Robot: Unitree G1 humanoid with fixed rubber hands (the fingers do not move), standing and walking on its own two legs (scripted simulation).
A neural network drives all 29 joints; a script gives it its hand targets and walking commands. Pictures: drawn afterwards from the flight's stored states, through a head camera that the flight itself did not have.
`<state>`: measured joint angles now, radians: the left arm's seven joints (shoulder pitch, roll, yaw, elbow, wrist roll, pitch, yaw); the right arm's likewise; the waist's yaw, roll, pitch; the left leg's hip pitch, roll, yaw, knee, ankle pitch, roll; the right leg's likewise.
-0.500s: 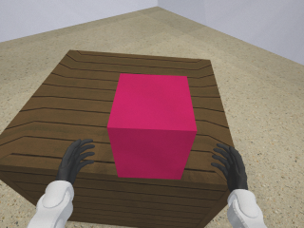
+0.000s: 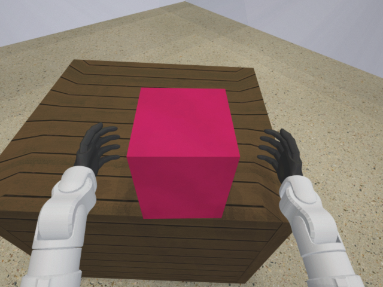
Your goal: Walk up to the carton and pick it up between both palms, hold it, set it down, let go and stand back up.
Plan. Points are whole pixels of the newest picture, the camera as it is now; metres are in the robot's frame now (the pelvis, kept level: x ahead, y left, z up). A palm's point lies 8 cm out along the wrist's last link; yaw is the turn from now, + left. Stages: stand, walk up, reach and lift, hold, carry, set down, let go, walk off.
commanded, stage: reach and lift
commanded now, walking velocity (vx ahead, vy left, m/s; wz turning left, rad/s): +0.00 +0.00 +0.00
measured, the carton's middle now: (183, 155) +0.42 +0.02 +0.03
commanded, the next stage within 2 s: none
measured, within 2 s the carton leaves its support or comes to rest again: neither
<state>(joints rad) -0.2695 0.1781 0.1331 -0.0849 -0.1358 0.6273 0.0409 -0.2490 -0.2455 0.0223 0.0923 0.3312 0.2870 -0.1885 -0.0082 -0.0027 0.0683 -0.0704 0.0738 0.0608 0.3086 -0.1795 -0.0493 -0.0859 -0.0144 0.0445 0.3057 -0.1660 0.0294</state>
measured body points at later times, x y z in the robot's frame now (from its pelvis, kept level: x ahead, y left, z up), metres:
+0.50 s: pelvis +0.00 +0.00 +0.00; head +0.00 +0.01 +0.45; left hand +0.41 +0.20 +0.18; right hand +0.41 -0.19 +0.16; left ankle -0.01 +0.15 -0.75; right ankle +0.00 -0.14 -0.75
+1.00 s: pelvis +0.00 +0.00 +0.00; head +0.01 +0.01 +0.45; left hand +0.42 +0.19 +0.12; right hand +0.42 -0.17 +0.12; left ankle -0.01 +0.15 -0.75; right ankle +0.00 -0.14 -0.75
